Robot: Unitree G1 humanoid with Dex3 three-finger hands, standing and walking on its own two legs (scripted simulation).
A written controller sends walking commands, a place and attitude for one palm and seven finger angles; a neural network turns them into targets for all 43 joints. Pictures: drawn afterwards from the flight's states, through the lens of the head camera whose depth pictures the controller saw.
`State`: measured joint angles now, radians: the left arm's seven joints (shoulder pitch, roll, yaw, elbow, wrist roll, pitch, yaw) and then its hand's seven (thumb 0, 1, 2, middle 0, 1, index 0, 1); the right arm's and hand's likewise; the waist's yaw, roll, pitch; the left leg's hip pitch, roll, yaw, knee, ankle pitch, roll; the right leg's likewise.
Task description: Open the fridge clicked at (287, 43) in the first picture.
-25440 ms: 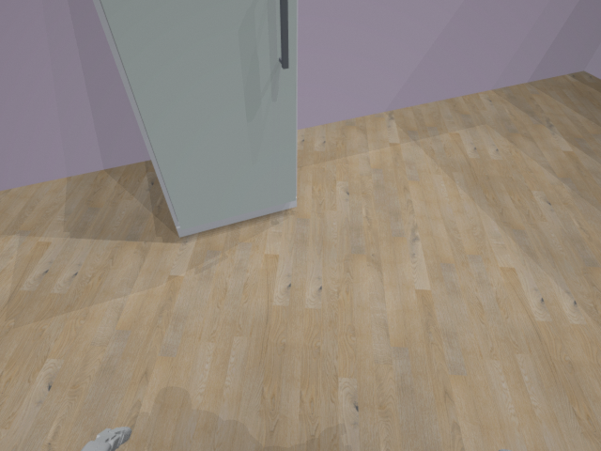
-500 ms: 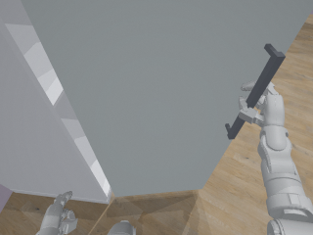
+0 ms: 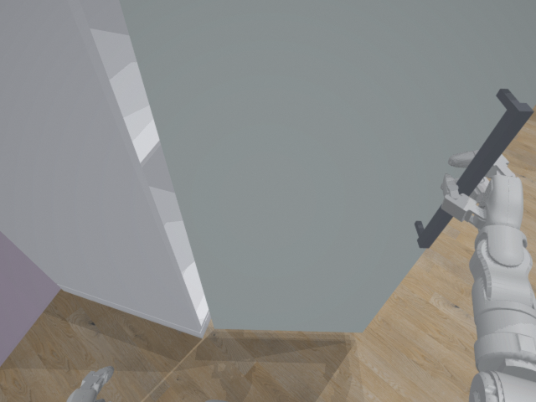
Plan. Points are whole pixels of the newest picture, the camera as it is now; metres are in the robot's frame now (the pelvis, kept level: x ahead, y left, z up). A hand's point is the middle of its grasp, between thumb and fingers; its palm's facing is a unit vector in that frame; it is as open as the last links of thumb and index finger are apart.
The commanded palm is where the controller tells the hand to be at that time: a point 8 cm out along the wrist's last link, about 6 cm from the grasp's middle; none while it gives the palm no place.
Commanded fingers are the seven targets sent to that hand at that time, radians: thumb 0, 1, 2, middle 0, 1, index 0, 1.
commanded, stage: stop walking and hold the door back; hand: right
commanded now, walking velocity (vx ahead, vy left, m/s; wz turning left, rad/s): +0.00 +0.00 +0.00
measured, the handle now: (457, 182) +0.45 -0.22 +0.11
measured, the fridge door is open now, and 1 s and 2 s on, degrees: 74 74 73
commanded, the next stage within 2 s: loosen the grip on the handle in 0.56 s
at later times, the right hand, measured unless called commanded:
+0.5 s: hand (454, 210) +0.39 -0.20 +0.11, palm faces +0.14 +0.96 -0.24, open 5.4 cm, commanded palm +0.36 -0.26 +0.11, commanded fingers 0.00 -0.90 -0.90 0.45 1.40 0.45 1.40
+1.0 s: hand (449, 213) +0.40 -0.20 +0.10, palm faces +0.18 +0.96 -0.24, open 10.9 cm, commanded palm +0.37 -0.25 +0.11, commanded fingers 0.00 0.55 -0.20 0.34 1.27 0.34 1.27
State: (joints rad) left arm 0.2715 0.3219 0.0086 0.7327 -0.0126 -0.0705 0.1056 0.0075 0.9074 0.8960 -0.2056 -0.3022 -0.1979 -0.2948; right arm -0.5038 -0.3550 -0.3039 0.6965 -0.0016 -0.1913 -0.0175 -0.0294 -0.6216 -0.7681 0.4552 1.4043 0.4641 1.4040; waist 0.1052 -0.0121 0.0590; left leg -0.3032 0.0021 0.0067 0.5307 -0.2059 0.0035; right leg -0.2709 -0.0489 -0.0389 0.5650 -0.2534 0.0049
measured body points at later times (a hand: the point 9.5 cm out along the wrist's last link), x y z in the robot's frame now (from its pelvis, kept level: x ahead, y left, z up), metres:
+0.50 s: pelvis +0.02 -0.02 +0.00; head +0.04 -0.01 +0.45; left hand +0.17 +0.21 -0.10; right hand +0.38 -0.25 +0.13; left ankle +0.05 +0.12 -0.73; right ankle +0.02 -0.13 -0.73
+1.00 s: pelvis +0.02 +0.01 +0.00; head +0.05 +0.01 +0.45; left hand +0.11 +0.28 -0.11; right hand +0.39 -0.25 +0.11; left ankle +0.05 +0.12 -0.73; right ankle +0.02 -0.13 -0.73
